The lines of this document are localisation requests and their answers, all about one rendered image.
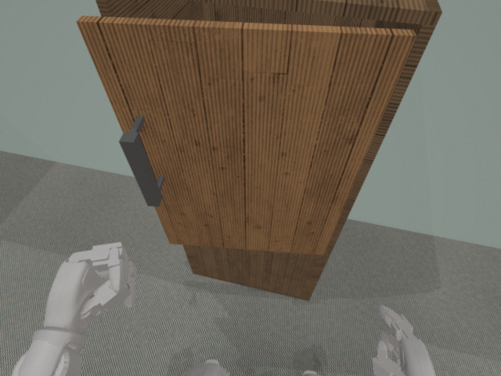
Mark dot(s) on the robot left forearm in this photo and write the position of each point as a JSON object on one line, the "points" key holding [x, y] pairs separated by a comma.
{"points": [[54, 351]]}

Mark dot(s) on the robot right hand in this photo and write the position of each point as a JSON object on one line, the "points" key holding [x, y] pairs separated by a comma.
{"points": [[409, 356]]}

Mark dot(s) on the cupboard door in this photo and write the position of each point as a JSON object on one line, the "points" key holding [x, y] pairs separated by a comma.
{"points": [[259, 130]]}

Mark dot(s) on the robot left hand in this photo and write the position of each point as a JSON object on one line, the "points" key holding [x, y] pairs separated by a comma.
{"points": [[69, 305]]}

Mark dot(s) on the handle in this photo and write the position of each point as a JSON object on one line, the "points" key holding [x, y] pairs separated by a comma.
{"points": [[134, 151]]}

